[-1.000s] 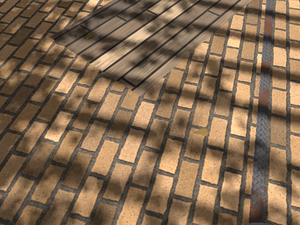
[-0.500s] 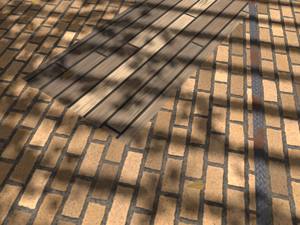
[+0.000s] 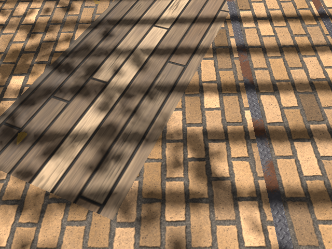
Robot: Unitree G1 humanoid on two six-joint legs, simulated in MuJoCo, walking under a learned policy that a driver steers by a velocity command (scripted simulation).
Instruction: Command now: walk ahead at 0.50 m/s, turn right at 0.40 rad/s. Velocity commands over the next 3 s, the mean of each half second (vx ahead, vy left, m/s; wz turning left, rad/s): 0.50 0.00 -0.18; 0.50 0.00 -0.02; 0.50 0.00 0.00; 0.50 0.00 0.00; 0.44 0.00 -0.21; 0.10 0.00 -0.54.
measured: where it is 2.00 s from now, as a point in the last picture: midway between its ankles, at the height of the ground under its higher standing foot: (196, 126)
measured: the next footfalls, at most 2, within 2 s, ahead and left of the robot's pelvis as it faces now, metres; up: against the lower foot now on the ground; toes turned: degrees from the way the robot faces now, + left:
left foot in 0.16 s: +0.27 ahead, +0.13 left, +0.00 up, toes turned -3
right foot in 0.68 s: +0.52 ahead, -0.09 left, +0.00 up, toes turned -8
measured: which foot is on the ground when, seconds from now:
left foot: up 0.00-0.14, down 0.16-0.70, up 0.72-1.00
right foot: down 0.00-0.18, up 0.20-0.66, down 0.68-1.00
